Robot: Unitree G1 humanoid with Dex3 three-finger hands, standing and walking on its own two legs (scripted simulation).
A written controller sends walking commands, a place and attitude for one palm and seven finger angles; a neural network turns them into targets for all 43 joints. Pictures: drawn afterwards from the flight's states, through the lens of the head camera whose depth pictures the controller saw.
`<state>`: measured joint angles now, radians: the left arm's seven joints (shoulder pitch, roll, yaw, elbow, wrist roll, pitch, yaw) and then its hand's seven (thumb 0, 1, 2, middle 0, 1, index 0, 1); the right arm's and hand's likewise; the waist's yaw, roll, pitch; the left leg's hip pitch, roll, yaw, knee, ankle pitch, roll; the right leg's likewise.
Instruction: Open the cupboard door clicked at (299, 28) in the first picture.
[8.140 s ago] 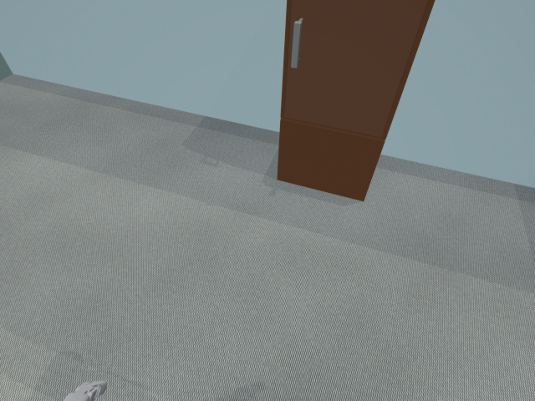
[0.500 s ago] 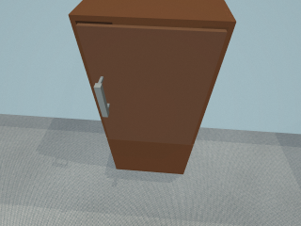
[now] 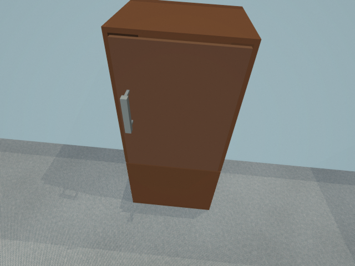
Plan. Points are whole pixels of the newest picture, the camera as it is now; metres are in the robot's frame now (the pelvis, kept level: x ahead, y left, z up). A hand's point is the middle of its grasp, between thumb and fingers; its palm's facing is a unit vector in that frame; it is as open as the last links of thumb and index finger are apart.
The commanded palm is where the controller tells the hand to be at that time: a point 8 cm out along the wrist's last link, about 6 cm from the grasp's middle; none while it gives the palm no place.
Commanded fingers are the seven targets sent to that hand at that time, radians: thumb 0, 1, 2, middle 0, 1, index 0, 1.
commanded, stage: come to a stop and stand still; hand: left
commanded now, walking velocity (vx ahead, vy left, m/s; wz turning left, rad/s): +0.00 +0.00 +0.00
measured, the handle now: (128, 111) +0.63 +0.23 -0.01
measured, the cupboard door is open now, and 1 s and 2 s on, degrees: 0 0 0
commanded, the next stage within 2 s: look again from close up in 0.60 s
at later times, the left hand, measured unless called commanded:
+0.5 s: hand out of the picture -0.04 +0.18 -0.18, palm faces +0.03 -0.99 -0.15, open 7.4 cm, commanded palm none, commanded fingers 0.00 0.90 0.90 -0.20 -0.30 -0.20 -0.30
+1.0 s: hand out of the picture -0.03 +0.18 -0.18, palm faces +0.03 -0.99 -0.15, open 7.4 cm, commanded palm none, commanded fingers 0.00 0.90 0.90 -0.20 -0.30 -0.20 -0.30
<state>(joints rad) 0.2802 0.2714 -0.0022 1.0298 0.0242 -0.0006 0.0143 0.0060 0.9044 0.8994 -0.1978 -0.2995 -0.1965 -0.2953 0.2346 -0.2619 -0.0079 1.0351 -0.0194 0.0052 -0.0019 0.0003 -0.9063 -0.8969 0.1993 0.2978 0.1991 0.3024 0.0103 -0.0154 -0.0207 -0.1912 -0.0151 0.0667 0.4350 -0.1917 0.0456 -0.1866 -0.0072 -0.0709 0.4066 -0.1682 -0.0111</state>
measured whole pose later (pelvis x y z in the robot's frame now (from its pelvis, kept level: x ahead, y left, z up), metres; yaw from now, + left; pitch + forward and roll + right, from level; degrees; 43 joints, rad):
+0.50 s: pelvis -0.01 +0.03 +0.00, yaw +0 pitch -2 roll -1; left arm 0.38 0.14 -0.01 1.09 0.03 0.00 0.04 0.00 0.91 0.90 -0.20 -0.30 -0.19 -0.30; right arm 0.33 -0.13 -0.01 1.12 -0.01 0.01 -0.01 0.00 -0.91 -0.90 0.20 0.30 0.20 0.30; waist 0.01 -0.02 0.01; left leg -0.24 -0.05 0.08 0.44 -0.17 0.08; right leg -0.24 -0.04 -0.05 0.43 -0.15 0.02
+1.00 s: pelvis +0.01 +0.03 +0.00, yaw -1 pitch -2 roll -1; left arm 0.38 0.12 0.00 1.09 0.03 -0.01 0.05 0.00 0.91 0.90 -0.20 -0.30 -0.19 -0.29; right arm 0.29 -0.13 -0.02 1.11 0.00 0.00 -0.02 0.00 -0.92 -0.90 0.20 0.30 0.20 0.30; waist 0.01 -0.01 0.02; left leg -0.21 -0.05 0.09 0.42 -0.19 0.09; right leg -0.23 -0.04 -0.03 0.42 -0.16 0.03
